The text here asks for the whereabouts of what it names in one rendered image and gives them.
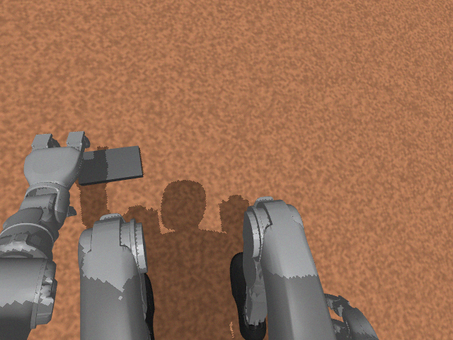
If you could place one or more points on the left robot arm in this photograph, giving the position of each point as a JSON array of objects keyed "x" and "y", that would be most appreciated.
[{"x": 27, "y": 272}]

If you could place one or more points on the right robot foot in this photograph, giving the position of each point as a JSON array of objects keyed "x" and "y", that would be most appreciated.
[{"x": 238, "y": 288}]

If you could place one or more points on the small box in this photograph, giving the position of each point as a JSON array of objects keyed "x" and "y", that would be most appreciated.
[{"x": 108, "y": 165}]

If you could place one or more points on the left robot hand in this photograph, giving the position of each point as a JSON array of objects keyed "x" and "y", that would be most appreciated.
[{"x": 48, "y": 162}]

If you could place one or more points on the right robot hand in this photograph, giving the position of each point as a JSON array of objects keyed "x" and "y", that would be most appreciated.
[{"x": 355, "y": 325}]

